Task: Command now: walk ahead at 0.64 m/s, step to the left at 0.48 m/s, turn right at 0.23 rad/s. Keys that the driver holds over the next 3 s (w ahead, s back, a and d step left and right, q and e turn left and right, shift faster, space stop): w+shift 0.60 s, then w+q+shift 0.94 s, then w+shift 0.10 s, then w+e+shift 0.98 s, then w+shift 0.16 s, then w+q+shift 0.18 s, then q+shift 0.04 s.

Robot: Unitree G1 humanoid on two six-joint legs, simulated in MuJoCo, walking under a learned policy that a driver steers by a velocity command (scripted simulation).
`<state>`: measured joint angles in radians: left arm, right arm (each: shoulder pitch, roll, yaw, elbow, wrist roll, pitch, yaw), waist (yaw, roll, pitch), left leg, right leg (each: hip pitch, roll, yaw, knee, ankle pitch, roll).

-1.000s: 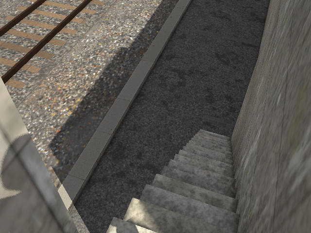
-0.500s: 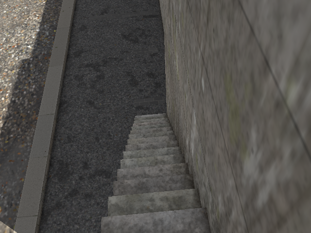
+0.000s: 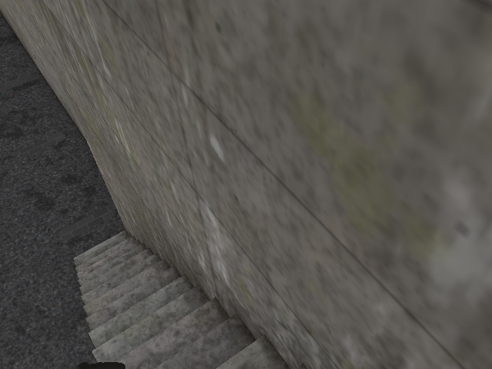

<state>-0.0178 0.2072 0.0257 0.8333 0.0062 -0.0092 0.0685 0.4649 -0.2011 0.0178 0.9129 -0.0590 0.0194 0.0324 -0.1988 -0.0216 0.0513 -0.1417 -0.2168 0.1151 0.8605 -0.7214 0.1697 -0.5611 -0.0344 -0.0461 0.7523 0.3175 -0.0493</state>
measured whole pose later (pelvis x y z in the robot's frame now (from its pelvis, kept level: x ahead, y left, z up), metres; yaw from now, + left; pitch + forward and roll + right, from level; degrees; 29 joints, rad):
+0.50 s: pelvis +0.29 +0.20 -0.36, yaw -3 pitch +0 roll -3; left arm 0.15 0.32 0.12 0.94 0.06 -0.05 0.15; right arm 0.36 -0.15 0.00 0.91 -0.09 -0.07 0.15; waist -0.14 0.00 0.04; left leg -0.31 0.04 -0.03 0.70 -0.28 -0.10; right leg -0.68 0.02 0.08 1.86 -0.70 -0.02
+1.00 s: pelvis +0.59 +0.32 -0.70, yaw +6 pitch -2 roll -5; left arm 0.35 0.29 0.10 0.94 0.02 -0.10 0.17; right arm 0.14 -0.29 -0.06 0.67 -0.02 -0.01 0.19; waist -0.02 0.06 0.02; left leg -0.46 0.09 -0.05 0.66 0.35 0.01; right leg -0.24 -0.18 -0.28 1.28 -0.88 0.04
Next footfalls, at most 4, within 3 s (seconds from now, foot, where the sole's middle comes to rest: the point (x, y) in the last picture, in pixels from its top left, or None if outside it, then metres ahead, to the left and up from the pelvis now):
0.10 right None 0.14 -0.04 -0.91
0.40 left None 0.32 0.31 -1.13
0.78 right None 0.50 0.17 -1.34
1.04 left None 0.69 0.44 -1.56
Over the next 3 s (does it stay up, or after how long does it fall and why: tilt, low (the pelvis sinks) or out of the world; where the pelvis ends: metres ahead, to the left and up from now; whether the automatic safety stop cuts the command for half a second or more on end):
stays up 1.74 0.67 -1.70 its command is cut before an obstacle from the start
